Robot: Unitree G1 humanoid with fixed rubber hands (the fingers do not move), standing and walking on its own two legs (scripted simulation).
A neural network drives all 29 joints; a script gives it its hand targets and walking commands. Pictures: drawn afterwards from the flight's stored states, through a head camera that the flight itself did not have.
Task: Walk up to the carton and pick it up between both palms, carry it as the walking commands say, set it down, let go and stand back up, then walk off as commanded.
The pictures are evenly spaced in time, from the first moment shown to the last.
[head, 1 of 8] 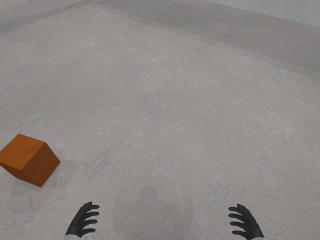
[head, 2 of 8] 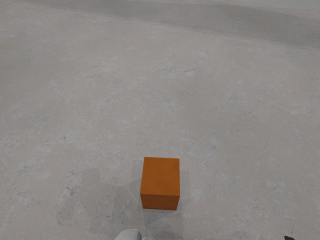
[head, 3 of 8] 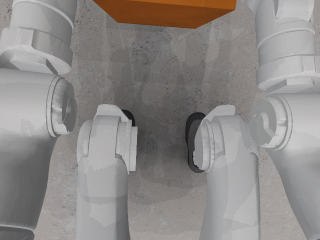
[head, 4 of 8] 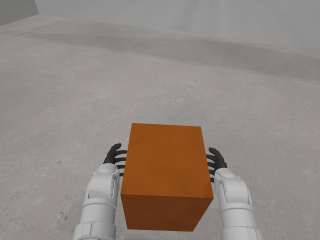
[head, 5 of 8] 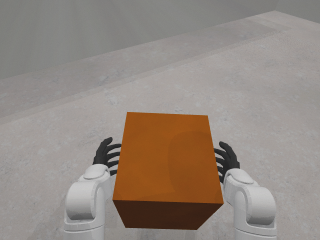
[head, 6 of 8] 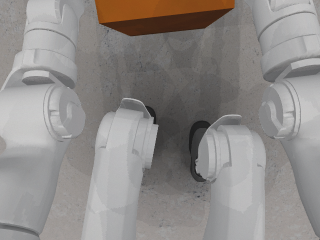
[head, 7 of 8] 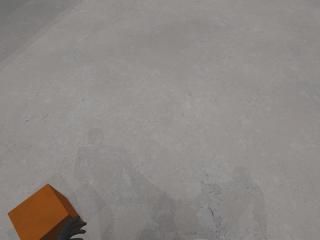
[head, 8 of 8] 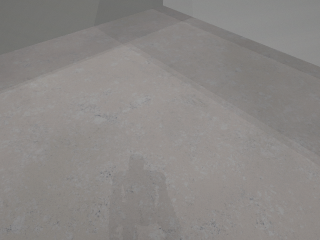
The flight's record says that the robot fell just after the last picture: no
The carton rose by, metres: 0.68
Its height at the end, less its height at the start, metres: +0.00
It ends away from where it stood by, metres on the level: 1.93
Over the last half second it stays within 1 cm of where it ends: yes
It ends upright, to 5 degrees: yes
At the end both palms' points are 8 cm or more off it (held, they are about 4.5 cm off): yes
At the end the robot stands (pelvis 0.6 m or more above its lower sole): yes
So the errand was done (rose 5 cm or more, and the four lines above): yes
